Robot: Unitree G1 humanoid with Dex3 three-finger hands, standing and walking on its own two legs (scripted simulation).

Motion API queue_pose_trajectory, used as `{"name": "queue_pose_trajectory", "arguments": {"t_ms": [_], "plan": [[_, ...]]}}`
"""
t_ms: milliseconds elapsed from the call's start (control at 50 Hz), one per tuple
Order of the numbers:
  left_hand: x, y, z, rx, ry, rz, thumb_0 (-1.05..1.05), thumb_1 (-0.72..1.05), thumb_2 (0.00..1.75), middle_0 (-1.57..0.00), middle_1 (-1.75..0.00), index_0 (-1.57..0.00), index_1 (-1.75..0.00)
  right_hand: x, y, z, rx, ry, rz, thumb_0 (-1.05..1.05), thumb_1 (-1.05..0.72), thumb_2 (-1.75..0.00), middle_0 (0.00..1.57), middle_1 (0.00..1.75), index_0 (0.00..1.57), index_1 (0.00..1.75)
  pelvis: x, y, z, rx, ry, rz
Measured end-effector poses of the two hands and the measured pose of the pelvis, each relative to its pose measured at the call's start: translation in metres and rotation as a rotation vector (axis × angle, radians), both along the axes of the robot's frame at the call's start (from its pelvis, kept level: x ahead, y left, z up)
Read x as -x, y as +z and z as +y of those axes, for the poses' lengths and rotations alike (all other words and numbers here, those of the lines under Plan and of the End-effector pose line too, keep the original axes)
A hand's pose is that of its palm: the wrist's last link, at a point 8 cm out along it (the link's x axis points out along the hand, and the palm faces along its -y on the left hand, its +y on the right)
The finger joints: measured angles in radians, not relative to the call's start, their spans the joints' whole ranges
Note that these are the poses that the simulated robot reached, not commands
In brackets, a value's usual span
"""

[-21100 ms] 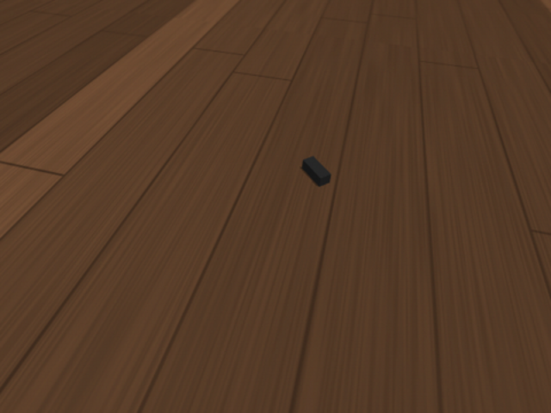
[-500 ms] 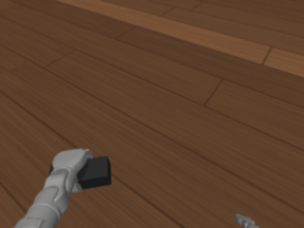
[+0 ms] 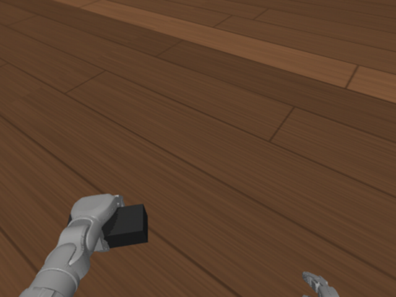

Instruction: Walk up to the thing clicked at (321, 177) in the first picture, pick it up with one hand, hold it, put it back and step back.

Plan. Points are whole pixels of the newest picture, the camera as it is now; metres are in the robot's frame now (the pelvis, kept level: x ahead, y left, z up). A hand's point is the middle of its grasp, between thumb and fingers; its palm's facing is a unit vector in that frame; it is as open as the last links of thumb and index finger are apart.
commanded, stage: hold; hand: left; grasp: from above
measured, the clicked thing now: (109, 228) +0.30 +0.21 -0.07
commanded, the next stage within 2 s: crouch in 0.84 s
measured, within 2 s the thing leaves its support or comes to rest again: neither
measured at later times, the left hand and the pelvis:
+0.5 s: hand (100, 234) +0.28 +0.22 -0.04, palm faces -0.46 -0.08 -0.88, open 10.0 cm; pelvis +0.00 +0.00 +0.00, yaw +0 degrees
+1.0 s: hand (98, 230) +0.29 +0.23 -0.04, palm faces -0.45 -0.08 -0.89, open 10.0 cm; pelvis +0.00 +0.00 +0.00, yaw +0 degrees
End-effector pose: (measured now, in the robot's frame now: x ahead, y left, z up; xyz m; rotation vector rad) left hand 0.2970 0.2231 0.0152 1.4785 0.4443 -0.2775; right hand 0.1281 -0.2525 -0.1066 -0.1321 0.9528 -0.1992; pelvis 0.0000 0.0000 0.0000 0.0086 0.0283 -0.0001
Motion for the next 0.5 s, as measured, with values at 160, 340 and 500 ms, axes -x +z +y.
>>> {"name": "queue_pose_trajectory", "arguments": {"t_ms": [160, 340, 500], "plan": [[0.003, 0.006, 0.001, -0.006, -0.004, 0.0, 0.02, -0.05, 0.65, -0.65, -0.71, -0.65, -0.69, -0.002, 0.003, 0.002, -0.003, 0.003, -0.017, 0.01, -0.91, -0.9, 0.2, 0.3, 0.21, 0.3, 0.003, 0.002, 0.001, 0.0, -0.002, -0.013], [0.008, 0.004, 0.002, 0.004, 0.0, 0.023, 0.02, -0.05, 0.65, -0.65, -0.71, -0.65, -0.69, -0.003, 0.006, 0.003, -0.003, 0.009, -0.03, 0.01, -0.91, -0.9, 0.2, 0.3, 0.21, 0.3, 0.005, 0.003, 0.0, -0.001, -0.002, -0.02], [0.012, -0.001, 0.001, 0.003, -0.018, 0.019, 0.02, -0.05, 0.65, -0.66, -0.71, -0.65, -0.69, -0.002, 0.004, 0.002, 0.005, 0.012, -0.011, 0.01, -0.91, -0.9, 0.2, 0.3, 0.21, 0.3, 0.005, 0.003, 0.0, -0.001, -0.001, -0.016]]}}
